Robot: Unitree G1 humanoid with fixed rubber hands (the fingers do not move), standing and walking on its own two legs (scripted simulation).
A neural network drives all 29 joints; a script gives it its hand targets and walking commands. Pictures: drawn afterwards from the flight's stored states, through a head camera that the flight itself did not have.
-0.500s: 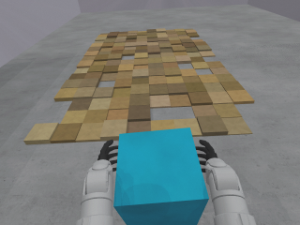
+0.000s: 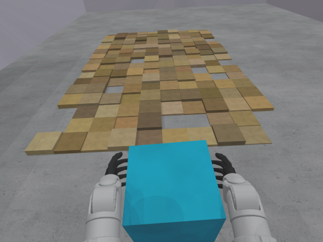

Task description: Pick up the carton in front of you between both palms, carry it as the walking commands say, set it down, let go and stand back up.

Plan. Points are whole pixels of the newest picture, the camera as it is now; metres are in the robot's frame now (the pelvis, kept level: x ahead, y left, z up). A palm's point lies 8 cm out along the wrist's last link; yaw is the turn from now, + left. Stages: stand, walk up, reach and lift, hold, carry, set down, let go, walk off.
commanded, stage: carry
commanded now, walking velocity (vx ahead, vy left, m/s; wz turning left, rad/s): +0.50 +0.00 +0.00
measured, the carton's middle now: (171, 197) +0.29 +0.00 -0.04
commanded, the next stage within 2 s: none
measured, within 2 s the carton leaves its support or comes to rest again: neither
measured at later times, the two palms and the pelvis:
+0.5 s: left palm (115, 140) +0.41 +0.16 +0.09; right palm (216, 137) +0.41 -0.14 +0.08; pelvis +0.14 +0.00 -0.01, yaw +2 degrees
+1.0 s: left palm (112, 97) +0.71 +0.22 +0.05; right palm (182, 93) +0.71 -0.07 +0.05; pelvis +0.44 +0.06 -0.02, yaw +1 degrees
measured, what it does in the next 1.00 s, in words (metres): walks ahead: right foot, then left foot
